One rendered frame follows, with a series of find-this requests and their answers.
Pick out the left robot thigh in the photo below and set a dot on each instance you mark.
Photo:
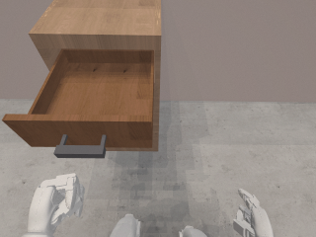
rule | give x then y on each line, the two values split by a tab
127	227

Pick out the handle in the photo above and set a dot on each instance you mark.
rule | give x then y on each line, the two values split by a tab
80	151

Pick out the cabinet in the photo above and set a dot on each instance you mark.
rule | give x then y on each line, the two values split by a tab
103	24

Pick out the robot right hand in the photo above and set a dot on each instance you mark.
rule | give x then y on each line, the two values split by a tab
257	222

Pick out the drawer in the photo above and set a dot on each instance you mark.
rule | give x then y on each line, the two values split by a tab
89	93

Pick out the left robot shin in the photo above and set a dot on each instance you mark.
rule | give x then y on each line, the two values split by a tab
129	215

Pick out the robot left hand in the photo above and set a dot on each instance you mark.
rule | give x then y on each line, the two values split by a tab
65	193

